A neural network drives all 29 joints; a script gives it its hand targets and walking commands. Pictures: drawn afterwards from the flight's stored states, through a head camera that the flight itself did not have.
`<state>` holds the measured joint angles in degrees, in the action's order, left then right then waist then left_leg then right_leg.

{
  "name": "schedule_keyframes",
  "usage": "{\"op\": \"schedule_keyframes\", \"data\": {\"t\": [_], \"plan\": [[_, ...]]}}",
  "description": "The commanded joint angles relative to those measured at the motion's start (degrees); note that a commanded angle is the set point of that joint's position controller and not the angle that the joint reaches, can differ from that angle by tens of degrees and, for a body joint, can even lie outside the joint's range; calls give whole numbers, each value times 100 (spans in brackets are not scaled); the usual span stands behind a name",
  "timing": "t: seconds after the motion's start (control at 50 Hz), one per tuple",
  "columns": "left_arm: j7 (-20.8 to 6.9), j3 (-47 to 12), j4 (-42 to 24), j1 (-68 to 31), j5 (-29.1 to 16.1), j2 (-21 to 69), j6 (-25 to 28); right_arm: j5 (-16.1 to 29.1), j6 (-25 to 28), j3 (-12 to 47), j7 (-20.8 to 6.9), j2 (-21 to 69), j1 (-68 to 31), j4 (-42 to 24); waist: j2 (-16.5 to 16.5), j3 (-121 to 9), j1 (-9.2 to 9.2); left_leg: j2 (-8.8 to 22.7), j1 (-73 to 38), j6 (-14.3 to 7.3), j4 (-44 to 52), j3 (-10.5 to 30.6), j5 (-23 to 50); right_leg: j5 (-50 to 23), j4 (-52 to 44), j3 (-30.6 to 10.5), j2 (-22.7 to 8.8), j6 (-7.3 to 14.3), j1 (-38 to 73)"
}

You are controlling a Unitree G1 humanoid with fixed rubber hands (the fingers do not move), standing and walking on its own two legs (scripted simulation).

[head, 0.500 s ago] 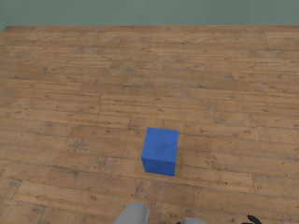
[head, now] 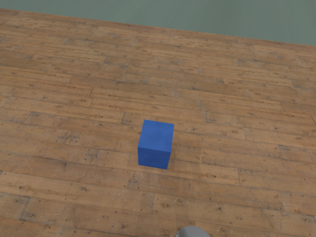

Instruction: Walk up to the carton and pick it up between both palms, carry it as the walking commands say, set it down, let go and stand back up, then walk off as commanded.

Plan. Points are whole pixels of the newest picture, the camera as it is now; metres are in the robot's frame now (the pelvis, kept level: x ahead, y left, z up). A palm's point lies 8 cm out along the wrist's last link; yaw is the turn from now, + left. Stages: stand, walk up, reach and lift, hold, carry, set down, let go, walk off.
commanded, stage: walk off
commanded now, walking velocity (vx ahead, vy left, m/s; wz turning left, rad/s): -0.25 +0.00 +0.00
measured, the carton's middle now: (155, 145) +0.72 +0.00 -0.65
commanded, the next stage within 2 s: none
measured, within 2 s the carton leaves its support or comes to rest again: neither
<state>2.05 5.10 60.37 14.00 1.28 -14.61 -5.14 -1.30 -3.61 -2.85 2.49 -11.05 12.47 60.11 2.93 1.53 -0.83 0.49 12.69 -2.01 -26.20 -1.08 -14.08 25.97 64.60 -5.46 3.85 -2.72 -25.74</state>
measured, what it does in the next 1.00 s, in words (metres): walks backwards: right foot, then left foot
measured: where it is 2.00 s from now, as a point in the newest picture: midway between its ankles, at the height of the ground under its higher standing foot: outside the picture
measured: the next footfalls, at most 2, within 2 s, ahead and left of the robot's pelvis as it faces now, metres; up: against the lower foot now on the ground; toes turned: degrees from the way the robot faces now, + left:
right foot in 0.22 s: -0.09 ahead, -0.14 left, +0.00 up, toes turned -2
left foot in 0.76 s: -0.26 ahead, +0.06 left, +0.00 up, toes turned +1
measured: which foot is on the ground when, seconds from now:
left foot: down 0.00-0.24, up 0.26-0.74, down 0.76-1.00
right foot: up 0.00-0.20, down 0.22-0.76, up 0.78-1.00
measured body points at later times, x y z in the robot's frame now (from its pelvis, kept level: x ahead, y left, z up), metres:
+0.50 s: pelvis -0.16 -0.06 +0.00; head -0.13 -0.10 +0.45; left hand -0.09 +0.20 -0.13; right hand -0.14 -0.32 -0.17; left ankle -0.24 +0.09 -0.64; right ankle -0.13 -0.14 -0.74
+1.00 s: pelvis -0.32 -0.03 +0.00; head -0.30 +0.02 +0.45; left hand -0.31 +0.24 -0.17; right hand -0.25 -0.28 -0.12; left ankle -0.30 +0.06 -0.74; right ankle -0.37 -0.19 -0.64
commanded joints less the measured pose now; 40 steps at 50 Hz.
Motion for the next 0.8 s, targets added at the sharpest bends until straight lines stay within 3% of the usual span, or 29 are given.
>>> {"op": "schedule_keyframes", "data": {"t": [0.0,0.06,0.08,0.1,0.16,0.18,0.2,0.22,0.24,0.28,0.3,0.32,0.36,0.4,0.42,0.46,0.52,0.54,0.56,0.6,0.62,0.64,0.66,0.68,0.7,0.72,0.74,0.76,0.78], "plan": [[84,-17,-466,-452,-125,-392,113,20,175,-188,111,-954,363,-209,-1454,-426,400,1557,-1631,-783,430,1404,2939,507,-1453,433,-308,-242,-436],[139,-99,-398,-193,-257,-138,115,-3,67,-254,114,-1119,602,-88,-1826,-448,418,1500,-1671,-720,430,1551,3110,814,-2615,481,-398,-213,184],[110,-48,-368,-39,-236,-287,143,-22,29,-265,102,-1150,554,-122,-1806,-413,457,1567,-1316,-768,534,1663,2792,570,-2466,552,-346,-181,450],[130,-89,-311,-167,-229,-180,127,-57,15,-333,72,-1321,267,-189,-1463,-230,445,1485,-833,-756,515,1538,2565,375,-2690,587,-354,-138,718],[75,-124,-44,811,-204,-76,210,-27,-78,-360,71,-1275,-193,-295,-1026,-464,-85,1059,-390,-367,47,883,1941,-1394,-4536,777,-505,-60,1645],[69,-45,5,899,-158,-445,206,-4,-42,-367,69,-1220,-248,-428,-125,-321,-113,681,105,-65,-308,634,1135,-1695,-5081,280,-864,0,1906],[93,71,-119,736,-49,-1024,232,86,-42,-360,14,-949,-161,-519,1513,-203,-39,-137,1463,293,-1459,-50,-628,-2279,-5329,-1230,-2191,402,2269],[126,76,-441,215,31,-1209,237,26,-65,-362,105,-685,-289,-544,1573,78,-110,-319,1513,375,-3134,-5,-2009,-2827,-5293,-1167,-2790,1046,1224],[164,107,-519,130,171,-1334,217,-7,-165,-239,84,-499,-422,-579,1415,414,-339,-307,1177,305,-4237,620,-2170,-2825,-5135,-1087,-2864,1440,63],[118,-70,-739,-687,113,-572,165,31,-210,-255,-131,-636,-353,-424,463,666,110,-174,1081,168,-4657,723,-1420,-2073,-5105,-364,-2026,1095,-347],[141,-97,-838,-951,62,-607,154,55,-190,-272,-116,-501,-101,-313,404,590,276,-354,1156,223,-4894,682,-1313,-2340,-4965,11,-1753,942,-272],[174,-115,-931,-1108,55,-551,196,38,-199,-349,-92,-782,82,-259,108,540,398,-490,1371,242,-5113,661,-1129,-2257,-4974,-72,-1742,858,-64],[78,-44,-827,-695,-41,-669,295,-62,-162,-287,-73,-565,312,-209,255,122,248,-468,1556,368,-4943,586,-1034,-2128,-4844,-263,-1568,827,866],[77,-133,-616,-236,-57,-495,333,-37,-143,-352,-58,-753,29,-368,694,18,5,-306,1695,603,-4189,554,-1089,-2512,-4757,-609,-1701,1125,1393],[64,-135,-553,-61,-44,-480,399,-26,-148,-336,-28,-718,-39,-344,676,-130,-75,-260,1841,646,-3616,398,-1171,-2960,-4697,-876,-1873,1256,1991],[126,-69,-483,22,-96,-696,438,20,-168,-366,34,-870,-53,-421,1005,-439,-157,-240,2018,752,-3049,443,-1418,-2534,-4663,-1278,-2034,1224,2908],[88,24,-397,168,32,-876,359,159,-95,-218,46,-486,-397,-593,1096,-458,-324,-170,1445,752,-1923,195,-1980,-3393,-4591,-1037,-1945,1304,2736],[99,17,-375,178,83,-812,333,191,-86,-307,31,-749,-152,-449,889,-718,-274,-241,815,715,-1696,235,-1718,-3486,-4583,-1001,-1802,1295,2509],[91,23,-359,100,90,-860,320,227,-90,-259,36,-604,138,-397,1188,-613,-164,-317,893,740,-1472,108,-1793,-3519,-4600,-902,-1768,1290,2509],[72,62,-410,-9,19,-844,292,171,-160,-251,10,-490,385,-314,687,-737,-50,-230,353,525,-1299,158,-1420,-3050,-4848,-1196,-2041,1247,2046],[111,56,-396,-71,61,-809,237,188,-212,-233,32,-448,772,-179,574,-789,47,-284,101,457,-1067,76,-1463,-2050,-5094,-1339,-2028,1206,1894],[113,84,-473,-298,6,-811,203,151,-219,-223,40,-457,916,-110,808,-541,105,-120,-232,431,-799,92,-868,-1667,-5243,-1164,-1947,1069,1316],[114,109,-513,-511,29,-884,149,170,-200,-212,14,-379,1128,-18,515,-696,312,-90,-714,300,-90,4,-419,-1095,-5280,-1005,-1859,861,1062],[139,89,-479,-461,-67,-662,89,99,-177,-236,-16,-614,1073,-17,139,-488,245,-113,-955,242,380,-1,-116,-660,-5081,-896,-1603,672,570],[95,133,-484,-296,-12,-704,76,91,-194,-294,-11,-656,1218,42,-293,-549,262,244,-1365,129,960,298,-324,-249,-4476,-676,-1372,512,103],[56,27,-599,-213,-114,-192,42,-62,-147,-311,-27,-1037,650,-304,-2175,-239,184,1787,-849,-112,1759,2116,-1258,282,-2751,437,-389,187,-714],[91,134,-523,-410,22,-447,39,-122,-115,-306,-19,-1192,31,-631,-1892,322,323,2477,817,-210,1965,2416,-1171,624,-1233,250,127,143,-580],[98,100,-643,-647,91,-125,20,-199,-8,-322,47,-1508,-130,-613,-1800,425,333,2347,1773,-746,1817,2090,-826,655,-202,-307,124,305,-31],[10,69,-494,-412,36,-148,45,-169,31,-225,35,-1052,-508,-620,-919,551,-17,1796,1703,-353,1624,1512,-447,225,239,-615,108,390,-34]]}}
